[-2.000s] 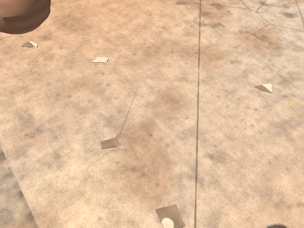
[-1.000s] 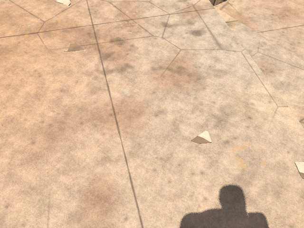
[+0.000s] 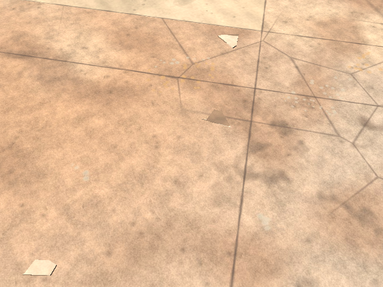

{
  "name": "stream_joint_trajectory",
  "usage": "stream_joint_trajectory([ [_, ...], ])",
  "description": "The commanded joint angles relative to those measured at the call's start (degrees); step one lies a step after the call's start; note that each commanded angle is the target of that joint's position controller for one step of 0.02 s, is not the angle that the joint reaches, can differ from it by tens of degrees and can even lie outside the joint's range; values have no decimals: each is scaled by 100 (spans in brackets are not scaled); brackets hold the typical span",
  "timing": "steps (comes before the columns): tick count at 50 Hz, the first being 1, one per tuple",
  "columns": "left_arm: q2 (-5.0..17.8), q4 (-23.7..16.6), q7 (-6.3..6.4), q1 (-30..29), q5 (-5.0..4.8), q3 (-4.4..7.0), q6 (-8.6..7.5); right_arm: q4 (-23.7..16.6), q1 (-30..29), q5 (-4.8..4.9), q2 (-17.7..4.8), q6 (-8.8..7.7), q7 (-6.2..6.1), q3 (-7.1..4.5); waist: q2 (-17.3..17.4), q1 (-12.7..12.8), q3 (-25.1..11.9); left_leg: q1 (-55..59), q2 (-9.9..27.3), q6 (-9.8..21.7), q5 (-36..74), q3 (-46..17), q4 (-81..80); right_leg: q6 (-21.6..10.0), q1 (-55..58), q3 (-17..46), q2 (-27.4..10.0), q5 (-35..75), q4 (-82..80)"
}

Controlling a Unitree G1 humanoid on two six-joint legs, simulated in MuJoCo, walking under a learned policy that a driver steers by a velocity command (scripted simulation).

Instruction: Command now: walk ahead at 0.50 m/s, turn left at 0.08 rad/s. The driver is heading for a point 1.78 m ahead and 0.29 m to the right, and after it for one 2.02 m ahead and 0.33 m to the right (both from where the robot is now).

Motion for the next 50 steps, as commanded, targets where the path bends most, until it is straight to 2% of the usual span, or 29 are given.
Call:
stream_joint_trajectory([
  [1, 666, -552, -17, -316, -13, 164, -112, 196, 1191, 115, -806, -13, -58, -278, 341, -525, -353, 2336, 1798, 854, 545, -2370, -1807, -160, -2548, 443, -341, 590, 1225],
  [3, 527, -405, -59, -119, 94, 146, 25, 262, 986, 144, -564, -91, -66, -209, 502, -232, -179, 1660, 1396, 629, 998, -1650, -2099, -37, -1990, 380, -469, 818, 836],
  [6, 420, -442, -144, -345, 140, 157, 129, 481, 1270, 190, -657, -204, -70, -244, 401, -163, -91, 1559, 1293, 732, 1452, -1315, -2374, 87, -2103, 261, -473, 1190, 626],
  [9, 390, -659, -167, -1088, 146, 148, 148, 680, 1566, 199, -659, -213, -74, -252, 351, -290, 173, 1685, 1224, 761, 1468, -1087, -2586, 211, -2640, 193, -584, 1793, 41],
  [12, 303, -851, -178, -1741, 114, 90, 126, 849, 1801, 190, -648, -213, -68, -240, 343, -428, 278, 1801, 1121, 694, 1749, -833, -2581, 245, -2628, 70, -524, 2309, -846],
  [16, 311, -1059, -167, -2413, 88, 45, 100, 1096, 2182, 153, -735, -205, -103, -245, 345, -616, 370, 2255, 1235, 638, 2155, -719, -2464, 107, -2463, -87, -338, 2540, -1683],
  [18, 373, -1143, -154, -2571, 89, 57, 78, 1200, 2259, 126, -780, -186, -140, -251, 345, -612, 419, 2583, 1372, 609, 2454, -741, -2314, -31, -2414, -92, -269, 2334, -1934],
  [20, 429, -1131, -125, -2434, 92, 84, 37, 1259, 2164, 104, -845, -171, -177, -264, 362, -474, 353, 2791, 1438, 524, 3290, -669, -1944, -211, -2016, -166, -107, 1928, -2178],
  [21, 486, -1032, -90, -2106, 94, 121, 11, 1276, 2076, 92, -897, -166, -189, -274, 405, -308, 172, 2813, 1411, 444, 4103, -595, -1510, -311, -1498, -238, 66, 1702, -2293],
  [22, 564, -802, -42, -1419, 111, 178, -31, 1297, 1993, 93, -933, -144, -189, -281, 349, 2, -194, 2748, 1277, 357, 4653, -463, -671, -433, -660, -333, 269, 1684, -2565],
  [23, 763, -463, 22, -410, 185, 271, -93, 1278, 1970, 115, -863, -136, -185, -249, 168, 386, -772, 2136, 1014, 243, 4124, -261, 539, -614, 722, -150, 126, 1815, -2746],
  [24, 1346, -331, 99, 475, 324, 419, -123, 1050, 2163, 235, -476, -155, -158, -135, -641, 542, -1580, 612, 530, 52, 1883, 36, 2497, -1036, 2371, 1734, -1412, 1198, -2894],
  [25, 1633, -277, 53, 486, 220, 491, -71, 1100, 2652, 285, -274, -148, -130, -141, -1502, 259, -2007, -860, -456, -43, -2067, -301, 3971, -1641, 3056, 4150, -2422, 1286, -3712],
  [26, 1272, -332, 25, -123, 20, 426, -27, 1078, 2088, 145, -717, -111, -152, -259, -559, 93, -1195, -1283, -5, 55, -1619, -869, 4227, -1414, 2329, 3630, -2062, 786, -3842],
  [27, 894, -425, 5, -682, -13, 325, -39, 975, 1737, 145, -663, -145, -109, -258, -330, -86, -487, -1291, 236, 70, -1061, -794, 3979, -1261, 1453, 2810, -1857, 907, -4034],
  [28, 632, -430, -13, -943, 15, 253, -72, 969, 1590, 152, -536, -145, -88, -237, -209, -233, -195, -1096, 440, 58, -736, -730, 3642, -1077, 910, 2250, -1564, 1278, -4262],
  [29, 507, -366, 0, -992, -4, 213, -108, 997, 1608, 76, -473, -84, -67, -233, -319, -365, -29, -855, 551, -5, -607, -684, 3397, -940, 523, 1820, -1341, 1705, -4384],
  [30, 406, -289, 10, -974, -5, 179, -142, 1054, 1727, 24, -372, -8, -29, -209, -401, -476, -45, -595, 604, -78, -514, -642, 3257, -866, 283, 1502, -1192, 1953, -4497],
  [32, 481, -121, 8, -680, -21, 196, -238, 1036, 1638, 10, -275, 74, 29, -201, -346, -523, -63, -595, 623, -181, -364, -521, 3115, -930, 218, 1230, -1119, 2492, -4613],
  [34, 593, 5, 10, -481, -36, 224, -276, 910, 1207, 13, -272, 119, 59, -201, -311, -496, 103, -1006, 733, -291, -13, -424, 2799, -971, 277, 1024, -1067, 2512, -4805],
  [38, 529, 193, 11, -106, -39, 190, -261, 608, 226, 52, -249, 115, 76, -172, -292, -290, 325, -1489, 790, -450, 725, -239, 1691, -912, 559, 693, -888, 2864, -4913],
  [42, 563, 368, 40, 254, -16, 179, -262, 406, -480, 87, -159, 84, 72, -102, -340, -80, 362, -1289, 599, -408, 1145, -27, 657, -861, 932, 490, -890, 3394, -4808],
  [46, 597, 540, 113, 471, 44, 184, -216, 228, -840, 81, -275, 32, 43, -127, -356, -29, 443, -1253, 481, -200, 779, -45, 176, -870, 1603, 591, -1169, 4081, -4456],
  [48, 691, 544, 146, 291, 69, 208, -190, 262, -543, 84, -360, -34, 11, -173, -377, -250, 324, -732, 307, -61, 321, -41, -87, -789, 1725, 646, -1213, 5029, -3948],
  [49, 752, 526, 148, 162, 74, 224, -181, 413, -36, 80, -441, -78, -28, -222, -395, -474, 71, -55, 128, 22, 133, 11, -262, -715, 1662, 631, -1143, 5693, -3390],
  [50, 735, 504, 127, 39, 45, 212, -168, 726, 909, 40, -566, -150, -86, -297, -190, -882, -435, 1170, 49, 151, 382, 43, -660, -602, 1319, 465, -886, 5677, -2350],
])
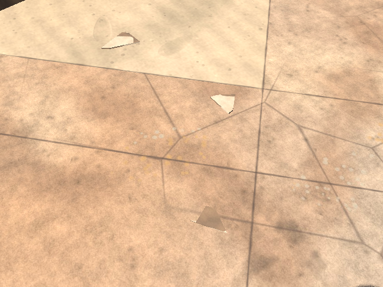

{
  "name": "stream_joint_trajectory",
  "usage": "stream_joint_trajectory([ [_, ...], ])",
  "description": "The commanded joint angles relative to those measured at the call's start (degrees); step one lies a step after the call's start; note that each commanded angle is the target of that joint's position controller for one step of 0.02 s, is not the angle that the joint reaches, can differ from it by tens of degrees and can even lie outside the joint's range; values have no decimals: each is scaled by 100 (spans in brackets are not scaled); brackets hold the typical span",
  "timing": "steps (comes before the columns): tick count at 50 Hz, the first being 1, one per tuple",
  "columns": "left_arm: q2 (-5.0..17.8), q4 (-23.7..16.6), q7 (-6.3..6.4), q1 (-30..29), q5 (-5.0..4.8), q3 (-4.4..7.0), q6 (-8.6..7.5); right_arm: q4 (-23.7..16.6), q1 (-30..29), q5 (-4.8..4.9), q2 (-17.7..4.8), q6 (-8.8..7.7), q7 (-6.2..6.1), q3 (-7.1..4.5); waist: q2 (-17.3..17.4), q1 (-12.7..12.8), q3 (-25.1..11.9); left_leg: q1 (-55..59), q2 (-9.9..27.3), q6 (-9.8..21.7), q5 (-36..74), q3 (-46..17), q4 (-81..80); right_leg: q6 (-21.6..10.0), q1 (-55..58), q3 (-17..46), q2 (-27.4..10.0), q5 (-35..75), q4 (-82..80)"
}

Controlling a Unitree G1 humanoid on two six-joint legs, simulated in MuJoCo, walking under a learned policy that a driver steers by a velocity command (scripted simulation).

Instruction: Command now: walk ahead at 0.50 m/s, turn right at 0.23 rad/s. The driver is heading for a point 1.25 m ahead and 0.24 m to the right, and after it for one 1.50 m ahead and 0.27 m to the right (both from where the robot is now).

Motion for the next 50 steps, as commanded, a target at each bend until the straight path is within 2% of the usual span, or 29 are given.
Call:
stream_joint_trajectory([
  [1, 775, -376, 0, -211, -78, 109, -46, 378, 2446, -174, -1175, -204, -188, -393, 139, -1299, -1275, 3197, 762, 467, -480, -959, -517, -501, -1603, 318, -1012, 3777, 3108],
  [2, 55, -465, -28, 576, -311, -34, -27, 400, 2767, -241, -1794, -172, -187, -550, 1470, -989, -2066, 4812, 2499, 1162, -925, -3550, -1022, -236, -3671, -100, 7, -288, 5166],
  [3, 785, -350, 27, 269, -136, 156, 37, 316, 2373, -45, -1421, -83, -152, -494, 567, -971, -1822, 4209, 2366, 1090, -1442, -3916, -1417, -331, -4068, 565, -177, -623, 5721],
  [4, 809, -473, 3, -197, -109, 207, 45, 215, 1731, -1, -1026, -83, -144, -377, 281, -737, -914, 3348, 2126, 889, -1488, -2956, -1570, -367, -4181, 652, -470, -93, 5676],
  [5, 654, -519, -29, -431, -109, 187, 43, 183, 1402, 1, -722, -124, -127, -301, 155, -625, -471, 2669, 1873, 721, -1034, -2274, -1814, -354, -4053, 627, -676, 297, 5431],
  [6, 575, -506, -59, -505, -54, 204, 99, 220, 1330, 6, -575, -167, -147, -261, 247, -521, -244, 2272, 1639, 524, -639, -1725, -1940, -330, -3878, 610, -790, 474, 5233],
  [7, 499, -502, -106, -434, 18, 206, 185, 288, 1328, 34, -466, -200, -179, -228, 359, -380, -150, 1983, 1452, 377, -325, -1280, -2027, -273, -3690, 583, -858, 579, 5107],
  [8, 400, -499, -145, -409, 36, 205, 261, 337, 1429, 43, -448, -250, -189, -220, 372, -328, -173, 1895, 1420, 341, -46, -1043, -2061, -237, -3596, 547, -854, 657, 5088],
  [10, 305, -597, -199, -604, 38, 209, 357, 434, 1647, 96, -517, -343, -195, -242, 315, -265, -119, 1913, 1389, 344, 396, -639, -2152, -180, -3831, 471, -895, 899, 5025],
  [12, 298, -750, -243, -996, 45, 210, 409, 491, 1809, 89, -571, -377, -204, -261, 293, -286, -5, 1995, 1363, 342, 560, -302, -2238, -126, -4236, 406, -968, 1291, 4854],
  [17, 242, -1162, -343, -2049, 32, 136, 396, 619, 2102, 60, -551, -367, -229, -240, 256, -436, 269, 2175, 1192, 299, 1129, 437, -2255, -53, -4469, 92, -905, 2169, 3410],
  [22, 277, -1512, -402, -2783, 78, 80, 382, 790, 2551, 42, -723, -286, -297, -281, 269, -624, 354, 2959, 1421, 275, 2075, 873, -1960, -315, -4269, -409, -712, 1978, 2366],
  [23, 309, -1543, -404, -2794, 87, 92, 378, 806, 2566, 34, -754, -249, -314, -291, 294, -592, 334, 3130, 1457, 258, 2546, 963, -1775, -407, -4172, -478, -630, 1772, 2254],
  [25, 408, -1511, -372, -2553, 99, 144, 385, 797, 2495, 20, -901, -181, -346, -330, 435, -425, 124, 3369, 1490, 209, 4195, 1151, -1091, -630, -3671, -687, -298, 1196, 2151],
  [26, 485, -1429, -344, -2213, 103, 189, 382, 783, 2453, 15, -997, -130, -352, -360, 495, -272, -76, 3435, 1500, 202, 4869, 1205, -489, -759, -3286, -760, -92, 873, 2103],
  [27, 591, -1286, -312, -1690, 97, 258, 352, 752, 2421, 17, -1081, -66, -339, -387, 493, -76, -391, 3375, 1499, 196, 5000, 1216, 394, -902, -2715, -769, 112, 681, 1924],
  [28, 768, -1030, -248, -855, 136, 368, 295, 681, 2332, 41, -1112, -21, -305, -394, 264, 313, -835, 2808, 1414, 53, 4254, 1297, 1716, -1091, -1554, -592, 216, 877, 1391],
  [29, 1338, -906, -162, -229, 194, 550, 265, 484, 2336, 36, -861, -28, -278, -336, -395, 508, -1379, 1427, 1171, -141, 1626, 1255, 3496, -1430, -183, 1015, -966, 306, 1157],
  [30, 1895, -1075, -143, -517, 78, 661, 330, -22, 2246, 123, -476, -94, -147, -290, -1597, 93, -1674, -1039, -289, -507, -2620, 552, 5459, -2394, 1081, 4418, -2345, 381, 223],
  [31, 1740, -1059, -107, -478, -24, 621, 409, -159, 1456, 54, -879, -166, -126, -341, -417, 286, -1247, -1712, 38, -442, -2133, -454, 5418, -2203, 812, 4027, -2250, 687, -78],
  [32, 1482, -1039, -58, -781, -52, 549, 399, -233, 1304, 134, -776, -251, -100, -305, -261, 82, -638, -1739, 297, -388, -1532, -505, 5023, -2008, 156, 3242, -2131, 1189, -91],
  [33, 1188, -1042, -49, -1042, -59, 480, 354, -117, 1470, 134, -758, -284, -126, -306, 139, -221, -263, -1352, 490, -391, -1240, -513, 4425, -1734, -556, 2686, -1837, 2036, -152],
  [34, 1046, -1071, -20, -1234, -101, 431, 298, -98, 1510, 25, -749, -210, -140, -313, 185, -413, -179, -978, 590, -449, -1187, -551, 4055, -1559, -984, 2230, -1526, 2567, -174],
  [35, 872, -1094, -8, -1368, -104, 360, 226, 16, 1790, -67, -647, -86, -118, -286, 99, -582, -296, -600, 647, -496, -1103, -540, 3809, -1445, -1194, 1829, -1367, 2907, -224],
  [37, 789, -972, -30, -1145, -126, 296, 62, 100, 1935, -109, -507, 89, -49, -258, -13, -654, -360, -368, 624, -556, -992, -389, 3477, -1351, -1357, 1427, -1220, 3535, -350],
  [40, 941, -782, -61, -700, -102, 301, -31, -26, 1393, -38, -526, 170, 9, -254, -222, -467, -117, -789, 674, -527, -340, -272, 2892, -1041, -1240, 1038, -1133, 3826, -579],
  [42, 935, -727, -71, -503, -79, 274, -42, -131, 985, 23, -586, 185, 26, -259, -310, -304, -14, -1116, 636, -448, 73, -274, 2506, -782, -971, 840, -1103, 3848, -675],
  [45, 884, -660, -48, -360, -36, 213, -73, -241, 560, 77, -546, 163, 52, -228, -382, -156, 110, -1266, 414, -321, 542, -342, 1864, -559, -653, 491, -1115, 3892, -760],
  [50, 782, -469, 82, -159, 12, 105, -97, -448, -10, 40, -447, 122, 96, -141, -365, -41, 362, -1205, 65, -81, 674, -8, 834, -450, -37, 3, -1340, 4603, -755],
])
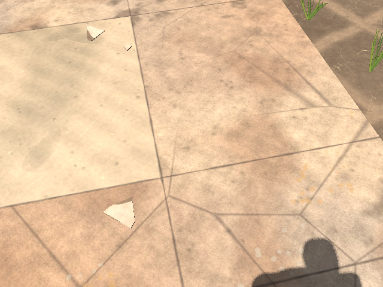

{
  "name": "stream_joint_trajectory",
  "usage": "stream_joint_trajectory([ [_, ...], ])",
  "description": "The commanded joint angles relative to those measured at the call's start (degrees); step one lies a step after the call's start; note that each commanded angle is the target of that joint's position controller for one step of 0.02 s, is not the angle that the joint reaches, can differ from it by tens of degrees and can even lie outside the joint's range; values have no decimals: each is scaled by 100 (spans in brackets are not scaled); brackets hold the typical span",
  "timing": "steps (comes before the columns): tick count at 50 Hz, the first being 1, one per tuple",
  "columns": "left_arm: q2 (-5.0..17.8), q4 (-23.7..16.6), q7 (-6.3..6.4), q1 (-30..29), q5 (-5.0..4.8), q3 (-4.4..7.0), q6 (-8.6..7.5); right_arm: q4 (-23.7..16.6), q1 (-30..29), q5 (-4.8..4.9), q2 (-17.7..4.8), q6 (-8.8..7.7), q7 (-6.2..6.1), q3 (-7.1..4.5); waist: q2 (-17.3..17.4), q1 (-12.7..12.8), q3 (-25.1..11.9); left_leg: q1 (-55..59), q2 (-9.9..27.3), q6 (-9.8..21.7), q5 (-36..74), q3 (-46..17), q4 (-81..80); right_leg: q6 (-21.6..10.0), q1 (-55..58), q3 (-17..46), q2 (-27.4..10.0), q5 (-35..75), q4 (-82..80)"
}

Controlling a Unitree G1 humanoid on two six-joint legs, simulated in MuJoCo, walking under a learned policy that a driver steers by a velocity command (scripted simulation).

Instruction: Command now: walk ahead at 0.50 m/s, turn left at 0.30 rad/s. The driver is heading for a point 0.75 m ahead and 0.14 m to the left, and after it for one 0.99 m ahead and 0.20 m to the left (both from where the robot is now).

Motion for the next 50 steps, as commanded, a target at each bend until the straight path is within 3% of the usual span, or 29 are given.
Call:
stream_joint_trajectory([
  [1, 652, -23, 105, 351, 24, 63, -53, -584, -820, -23, -272, -123, 23, 1, -534, 128, 389, 3, -271, 205, -68, 364, -570, 6, 20, -6, -1783, 4438, 182],
  [4, 915, 3, 215, 223, 50, 91, -37, -428, -147, -42, -422, -129, -34, -59, -825, -258, -73, 924, -772, 548, -923, 743, -722, 134, 356, -254, -1926, 7096, 1445],
  [5, 1018, -29, 231, 129, 78, 122, 8, -240, 494, -47, -556, -148, -57, -120, -884, -540, -384, 1497, -901, 692, -1157, 721, -830, 138, 298, -289, -1974, 7353, 2319],
  [6, 1104, -101, 218, -19, 63, 147, 46, 8, 1310, -88, -716, -189, -78, -208, -833, -934, -757, 2463, -925, 881, -1049, 531, -1267, 147, -139, -369, -1930, 6736, 3503],
  [7, 1050, -318, 180, -253, 3, 117, 15, 167, 2118, -179, -1117, -192, -135, -358, -347, -1359, -1231, 3761, -75, 1303, -1251, -643, -1591, 194, -1311, -553, -1628, 4776, 5362],
  [8, 552, -617, 41, 25, -108, 66, -63, 57, 1841, -85, -1605, -103, -168, -504, 1340, -780, -1617, 5434, 1508, 2314, -657, -3961, -2080, 555, -4005, -325, -113, -1057, 7678],
  [9, 864, -704, -6, -273, 40, 85, -123, 61, 1539, 130, -1519, -82, -106, -500, 221, -776, -1581, 5304, 1511, 2484, -716, -4210, -2408, 411, -4712, 840, -432, -1026, 8004],
  [11, 810, -879, -57, -655, -34, 62, -227, 26, 1013, 72, -837, -76, -135, -331, -578, -411, -292, 3718, 1195, 1976, -467, -2941, -2775, 427, -4694, 819, -997, -347, 7074],
  [12, 752, -941, -53, -746, 31, 63, -149, 38, 892, 62, -671, -114, -167, -271, -669, -229, -64, 3177, 882, 1738, -114, -2540, -2849, 511, -4420, 819, -1147, -315, 6610],
  [13, 669, -934, -68, -625, 123, 29, -23, 26, 801, 74, -643, -155, -199, -239, -563, -86, -42, 2812, 628, 1618, 199, -2191, -2920, 616, -4102, 768, -1198, -287, 6341],
  [15, 566, -1006, -99, -568, 183, -1, 166, 50, 931, 106, -846, -258, -194, -273, -323, -15, -119, 2529, 396, 1561, 688, -1851, -2971, 780, -3914, 613, -1229, -247, 5839],
  [17, 553, -1183, -117, -893, 176, -21, 233, 49, 1080, 114, -1021, -290, -187, -322, -188, -68, -74, 2402, 230, 1492, 784, -1705, -3063, 928, -4018, 471, -1259, 84, 5246],
  [22, 566, -1627, -151, -2032, 109, -61, 249, 35, 1622, 122, -1039, -224, -184, -355, 66, -561, -59, 2994, 32, 1088, 894, -1785, -2906, 1051, -4419, 402, -1157, 1205, 3772],
  [27, 640, -1964, -171, -2697, 52, -112, 157, -32, 1921, 22, -1115, -180, -246, -382, 156, -803, -106, 3745, 201, 1033, 1485, -2158, -2409, 917, -4436, 461, -890, 1195, 2917],
  [29, 774, -1968, -160, -2443, 35, -87, 101, -145, 1698, -2, -1208, -187, -289, -408, 228, -587, -144, 3677, 278, 878, 1615, -2340, -2155, 783, -3811, 572, -795, 953, 2454],
  [31, 1020, -1657, -83, -1384, 29, 17, 31, -261, 1333, 0, -1313, -237, -262, -423, 184, -76, -543, 3324, 116, 639, 2338, -2263, -1335, 562, -2284, 447, -539, 649, 2035],
  [32, 1205, -1478, -16, -633, 93, 94, -47, -258, 1313, 64, -1189, -292, -208, -381, -150, 299, -986, 2956, -218, 496, 2095, -1936, -259, 353, -1161, 672, -863, 781, 1741],
  [33, 1604, -1451, 83, 299, 218, 183, -70, -427, 1443, 108, -713, -356, -184, -237, -820, 561, -1869, 2273, -538, 382, 248, -1423, 1331, 41, 86, 2139, -2297, -338, 1616],
  [34, 2053, -1390, 74, 84, 231, 316, 37, -523, 2254, 212, -447, -332, -164, -190, -2249, -20, -2118, 639, -1369, 213, -3193, -872, 2523, -707, 845, 4861, -3301, -562, 825],
  [35, 1435, -1450, 15, -303, 113, 243, 101, -255, 2099, -4, -878, -233, -228, -216, -1047, -110, -1304, 127, -791, 274, -2798, -976, 2971, -690, 159, 4744, -3106, -1391, 797],
  [36, 957, -1498, -30, -631, 52, 132, 97, -282, 1617, -50, -882, -225, -172, -216, -453, -78, -637, 201, -635, 246, -2240, -953, 2811, -564, -591, 3764, -2764, -1154, 711],
  [37, 783, -1450, -59, -786, 82, 83, 80, -359, 1357, -47, -768, -229, -134, -186, -363, -139, -332, 295, -500, 201, -1985, -901, 2562, -450, -1041, 3036, -2465, -362, 594],
  [40, 772, -1167, -79, -514, 24, 67, -56, -404, 1264, -129, -665, -114, -29, -145, -884, -269, -276, 607, -394, 73, -1864, -777, 2143, -330, -1429, 1950, -2015, 1255, 457],
  [43, 871, -985, -113, -264, -44, 106, -153, -547, 877, -145, -610, -81, 17, -101, -832, -281, -237, 239, -318, -29, -1572, -681, 1796, -479, -1326, 1567, -2033, 1717, 251],
  [47, 846, -810, -129, -84, -63, 108, -103, -864, -111, -133, -431, -118, 90, 55, -804, -130, 1, 217, -47, -183, -745, -188, 486, -427, -1465, 979, -1788, 1752, -20],
  [50, 907, -590, -142, 259, -82, 111, -59, -945, -514, -92, -275, -183, 45, 161, -805, 1, 9, 962, -270, -227, -445, 161, -462, -281, -1551, 745, -1653, 3610, 474],
])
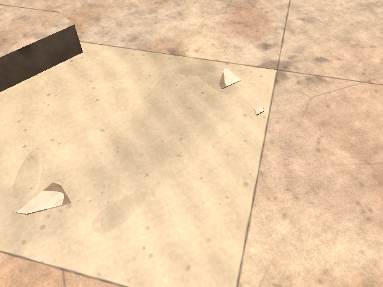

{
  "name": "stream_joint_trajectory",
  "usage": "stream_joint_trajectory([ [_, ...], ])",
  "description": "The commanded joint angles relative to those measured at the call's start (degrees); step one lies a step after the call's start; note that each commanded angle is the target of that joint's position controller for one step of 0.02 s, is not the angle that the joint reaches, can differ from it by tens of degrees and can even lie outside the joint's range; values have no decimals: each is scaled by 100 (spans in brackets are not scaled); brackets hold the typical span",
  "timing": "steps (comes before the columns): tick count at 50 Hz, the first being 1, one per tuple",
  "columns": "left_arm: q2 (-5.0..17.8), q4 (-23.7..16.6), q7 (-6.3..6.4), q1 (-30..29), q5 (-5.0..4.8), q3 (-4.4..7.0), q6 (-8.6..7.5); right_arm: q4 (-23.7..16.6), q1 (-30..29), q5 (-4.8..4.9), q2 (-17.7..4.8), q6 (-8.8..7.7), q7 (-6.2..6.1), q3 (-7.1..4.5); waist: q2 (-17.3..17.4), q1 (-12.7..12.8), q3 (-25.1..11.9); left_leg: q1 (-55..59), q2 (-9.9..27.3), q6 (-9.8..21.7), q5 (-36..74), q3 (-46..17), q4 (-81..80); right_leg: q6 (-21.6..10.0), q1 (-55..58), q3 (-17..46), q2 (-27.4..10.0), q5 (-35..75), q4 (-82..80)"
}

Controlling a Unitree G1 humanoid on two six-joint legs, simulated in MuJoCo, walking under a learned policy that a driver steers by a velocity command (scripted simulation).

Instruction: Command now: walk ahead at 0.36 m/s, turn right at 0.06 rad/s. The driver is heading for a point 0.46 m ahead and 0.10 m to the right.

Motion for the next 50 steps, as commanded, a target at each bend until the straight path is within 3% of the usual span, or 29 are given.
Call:
stream_joint_trajectory([
  [1, 838, -150, 1, 63, -14, 160, -44, -378, -316, 46, -125, -134, -58, 49, -850, -138, 67, 799, -311, -35, 403, 402, -705, -649, -414, 660, -1203, 3779, 67],
  [3, 907, -96, 30, 40, -30, 181, -9, -282, -84, 52, -246, -193, -143, 22, -900, -254, -63, 1180, -405, 66, 475, 279, -1090, -511, -204, 842, -1214, 4023, 527],
  [5, 900, -138, 62, -123, -112, 188, 20, 3, 694, -42, -515, -301, -260, -69, -618, -628, -397, 2399, -371, 228, 1240, 218, -1920, -263, -386, 822, -881, 3695, 1595],
  [6, 721, -332, 82, -130, -159, 142, -3, 80, 1266, -139, -912, -366, -332, -164, -144, -790, -983, 3625, 593, 411, 3088, -498, -1632, -98, -1133, 697, -586, 2070, 2657],
  [7, 139, -409, 157, 613, -284, 30, 59, -19, 1552, -126, -1343, -300, -335, -279, 1057, -638, -1988, 5047, 2416, 1199, 5641, -1899, -1176, 35, -2292, 238, 97, -2058, 4454],
  [8, 612, -258, 263, 683, -184, 160, 230, -49, 1585, 177, -1191, -170, -319, -309, 778, -751, -2306, 4696, 2433, 1534, 5613, -2091, -1349, -4, -2483, 450, 141, -2672, 5292],
  [9, 697, -260, 261, 417, -78, 226, 332, -122, 1206, 217, -834, -127, -332, -217, 361, -589, -1641, 4045, 2100, 1418, 4791, -1594, -1639, 7, -2659, 575, -88, -2353, 5554],
  [10, 610, -312, 217, 126, -18, 234, 382, -186, 750, 179, -509, -113, -375, -119, 317, -437, -1016, 3423, 1783, 1239, 4088, -1183, -1949, 64, -2784, 521, -268, -1939, 5445],
  [11, 556, -340, 170, -27, 24, 251, 449, -201, 514, 164, -357, -103, -424, -70, 430, -318, -638, 2932, 1558, 1124, 3698, -831, -2217, 150, -2730, 498, -387, -1630, 5312],
  [12, 510, -347, 123, -21, 73, 267, 537, -189, 436, 166, -335, -93, -468, -66, 534, -221, -494, 2501, 1424, 1064, 3401, -542, -2402, 232, -2491, 448, -427, -1399, 5253],
  [16, 364, -480, 65, -102, 77, 295, 763, -185, 310, 96, -426, -114, -493, -123, 386, -40, -572, 1968, 1408, 1225, 2574, -14, -2627, 334, -2237, 291, -374, -1061, 5101],
  [19, 321, -730, -25, -577, 102, 255, 876, -155, 282, 61, -467, -49, -494, -157, 559, -131, -433, 1776, 1362, 1151, 1125, 248, -2781, 298, -2155, 182, -501, -733, 4212],
  [24, 451, -1101, -126, -1080, 67, 235, 903, -100, 473, 39, -786, 111, -426, -293, 550, -345, -465, 1817, 1617, 1079, 114, 303, -2580, 137, -1630, -121, -422, -987, 3105],
  [26, 452, -1175, -129, -1033, 54, 236, 854, -93, 438, 77, -915, 176, -411, -351, 452, -271, -456, 1781, 1636, 875, -74, 412, -2246, 8, -1235, -221, -345, -845, 2381],
  [27, 480, -1134, -114, -866, 56, 249, 803, -68, 479, 84, -919, 217, -402, -370, 252, -192, -459, 1592, 1537, 626, -265, 584, -1891, -83, -819, -204, -248, -560, 1787],
  [28, 675, -1083, -75, -688, 82, 297, 730, 9, 728, 50, -796, 277, -376, -376, -414, -167, -346, 1277, 1244, 227, -795, 891, -1129, -196, -540, 422, -480, -299, 889],
  [29, 1280, -1230, 9, -726, 119, 392, 664, -116, 1029, 5, -299, 350, -325, -275, -2074, -369, -262, 199, 457, -276, -2621, 1442, 557, -530, -219, 2562, -2077, 736, 212],
  [30, 1802, -1261, 63, -533, 112, 567, 683, -438, 315, 39, -429, 451, -417, -262, -1954, 28, 75, -309, -231, -339, -2947, 585, 1265, -1330, -946, 3270, -2559, 1606, 57],
  [31, 1514, -1176, 99, -551, 103, 521, 704, -433, 150, 85, -511, 498, -432, -279, -1248, -81, 172, -265, -62, -336, -2439, 158, 1672, -1327, -1001, 2734, -2185, 1408, 113],
  [32, 1286, -1235, 121, -950, 51, 447, 718, -362, 285, 156, -507, 473, -412, -297, -1124, -305, 205, -176, -51, -287, -1871, 29, 1675, -1141, -1109, 2263, -1784, 1128, 129],
  [33, 1164, -1334, 114, -1334, 54, 415, 738, -250, 440, 152, -555, 418, -398, -319, -1049, -463, 107, -94, -79, -257, -1493, -5, 1665, -966, -1014, 1966, -1433, 1067, 186],
  [34, 1064, -1418, 124, -1482, 7, 392, 727, -160, 598, 63, -636, 397, -379, -356, -1093, -484, -53, -30, -143, -252, -1288, 58, 1826, -955, -880, 1794, -1282, 1436, 283],
  [35, 949, -1442, 107, -1464, -16, 357, 712, -121, 685, 34, -645, 390, -356, -371, -984, -483, -271, 66, -185, -265, -1242, 41, 1950, -974, -737, 1743, -1226, 1779, 364],
  [37, 986, -1412, 81, -1255, -39, 376, 670, -180, 619, 79, -549, 405, -338, -358, -775, -413, -405, 27, -210, -311, -1241, -23, 1871, -1031, -485, 1859, -1248, 1937, 434],
  [41, 1087, -1376, 98, -945, 5, 429, 672, -342, 356, 107, -484, 443, -381, -315, -959, -201, -314, -50, -259, -348, -1414, -117, 1122, -1159, -242, 2312, -1292, 1395, 439],
  [44, 935, -1384, 108, -1030, 66, 358, 658, -274, 499, 142, -416, 435, -392, -261, -987, -176, -451, 587, -262, -249, -1535, -6, 515, -1148, -384, 2185, -1309, 1460, 482],
  [47, 749, -1304, 121, -1192, 134, 232, 642, -197, 616, 193, -324, 425, -402, -197, -1011, -197, -488, 1583, -325, -92, -1579, 121, -341, -1013, -814, 2051, -1277, 1548, 533],
  [49, 667, -1203, 168, -1351, 84, 135, 640, -27, 909, 204, -170, 390, -395, -134, -832, -425, -430, 2505, -387, 25, -765, 187, -1670, -773, -1162, 1911, -1190, 1177, 654],
  [50, 682, -1139, 198, -1262, 73, 119, 627, -40, 850, 161, -243, 331, -403, -119, -618, -433, -309, 2860, -289, 92, -210, -87, -2368, -512, -1408, 1850, -1084, 879, 743],
])
Velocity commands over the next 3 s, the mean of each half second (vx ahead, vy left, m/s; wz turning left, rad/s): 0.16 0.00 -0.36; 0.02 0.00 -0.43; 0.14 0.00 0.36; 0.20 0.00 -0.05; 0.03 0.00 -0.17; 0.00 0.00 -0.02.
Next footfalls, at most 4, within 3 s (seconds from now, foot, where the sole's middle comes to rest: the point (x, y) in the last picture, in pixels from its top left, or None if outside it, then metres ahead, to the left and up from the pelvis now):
0.12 left None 0.21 0.11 -0.78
0.56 right None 0.11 -0.09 -0.78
1.02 left None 0.18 0.09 -0.78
1.26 right None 0.07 -0.08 -0.78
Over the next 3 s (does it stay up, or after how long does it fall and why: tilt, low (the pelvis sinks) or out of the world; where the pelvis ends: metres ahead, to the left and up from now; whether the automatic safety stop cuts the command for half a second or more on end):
stays up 0.34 0.07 0.00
